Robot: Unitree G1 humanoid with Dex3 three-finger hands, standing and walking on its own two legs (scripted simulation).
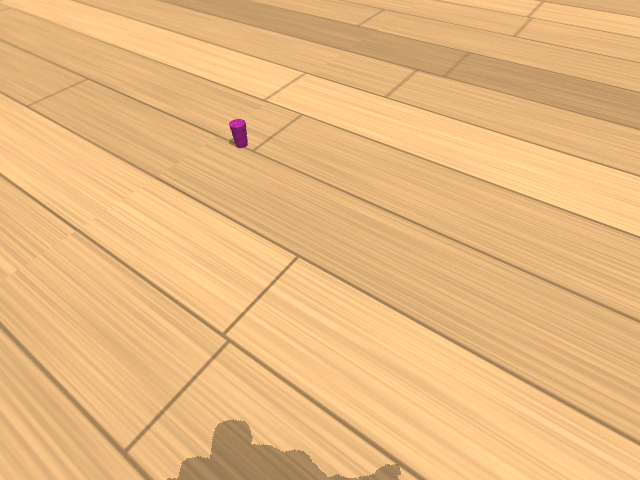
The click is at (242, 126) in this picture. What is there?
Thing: tapered cup
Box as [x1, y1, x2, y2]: [229, 119, 247, 147]
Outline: 232,120 229,124 236,146 244,147 247,144 245,122 241,119
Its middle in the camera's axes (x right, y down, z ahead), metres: -0.43 -0.57 +2.11
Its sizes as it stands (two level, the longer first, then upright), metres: 0.084 0.084 0.133
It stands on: the floor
